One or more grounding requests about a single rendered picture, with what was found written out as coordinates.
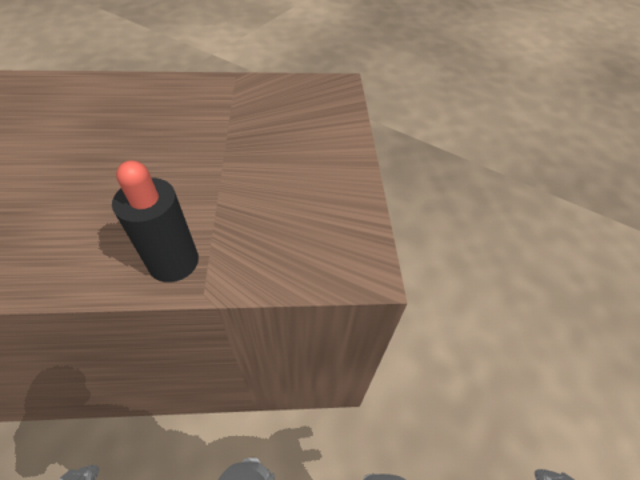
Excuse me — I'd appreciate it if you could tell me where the bottle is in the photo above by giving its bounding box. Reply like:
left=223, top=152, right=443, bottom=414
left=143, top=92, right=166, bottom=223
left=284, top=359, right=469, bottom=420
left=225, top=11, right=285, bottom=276
left=112, top=160, right=199, bottom=282

